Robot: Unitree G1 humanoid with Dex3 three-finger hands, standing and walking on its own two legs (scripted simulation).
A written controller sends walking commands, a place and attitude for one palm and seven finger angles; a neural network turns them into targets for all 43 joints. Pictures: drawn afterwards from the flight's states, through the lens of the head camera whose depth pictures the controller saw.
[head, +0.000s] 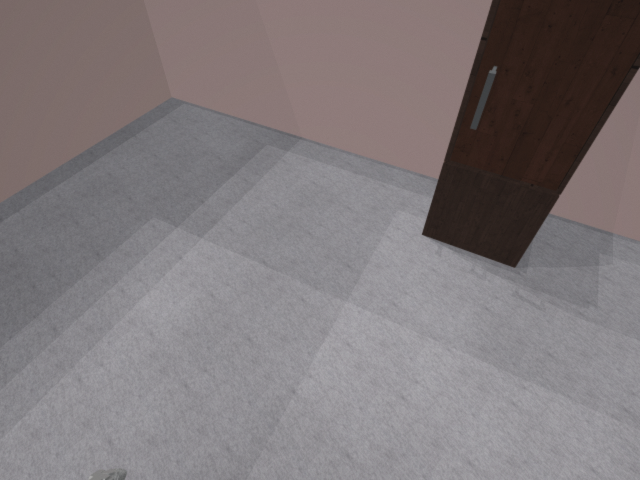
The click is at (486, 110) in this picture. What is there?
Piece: cupboard door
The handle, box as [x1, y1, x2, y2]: [470, 66, 497, 129]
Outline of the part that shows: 497,66 494,66 488,73 470,128 475,129 477,126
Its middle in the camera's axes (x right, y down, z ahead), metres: +0.49 -0.42 +1.16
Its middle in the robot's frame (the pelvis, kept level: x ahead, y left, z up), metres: +1.17 -0.43 -0.09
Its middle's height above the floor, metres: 0.68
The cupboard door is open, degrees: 0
